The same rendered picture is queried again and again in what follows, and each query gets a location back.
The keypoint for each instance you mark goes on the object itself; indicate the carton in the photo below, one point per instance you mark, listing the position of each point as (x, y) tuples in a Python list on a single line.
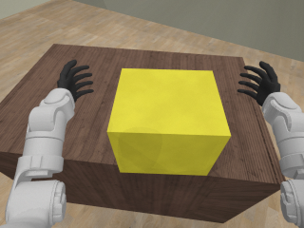
[(167, 121)]

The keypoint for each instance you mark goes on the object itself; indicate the robot left upper arm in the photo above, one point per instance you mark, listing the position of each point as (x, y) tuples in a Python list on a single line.
[(37, 204)]

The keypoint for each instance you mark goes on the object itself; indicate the pedestal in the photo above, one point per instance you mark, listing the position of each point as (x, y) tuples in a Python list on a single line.
[(246, 171)]

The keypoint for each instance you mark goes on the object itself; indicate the robot left hand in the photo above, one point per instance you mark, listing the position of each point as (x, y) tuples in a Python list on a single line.
[(68, 80)]

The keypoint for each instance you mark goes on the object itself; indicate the right robot forearm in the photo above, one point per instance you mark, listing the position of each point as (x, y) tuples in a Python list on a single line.
[(287, 121)]

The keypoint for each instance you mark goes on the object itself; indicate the robot right upper arm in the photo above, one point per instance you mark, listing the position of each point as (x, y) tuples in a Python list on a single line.
[(292, 201)]

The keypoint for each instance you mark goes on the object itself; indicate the robot right hand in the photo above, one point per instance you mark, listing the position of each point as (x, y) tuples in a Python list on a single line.
[(268, 82)]

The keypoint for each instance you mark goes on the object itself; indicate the left robot forearm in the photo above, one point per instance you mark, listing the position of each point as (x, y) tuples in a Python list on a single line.
[(42, 154)]

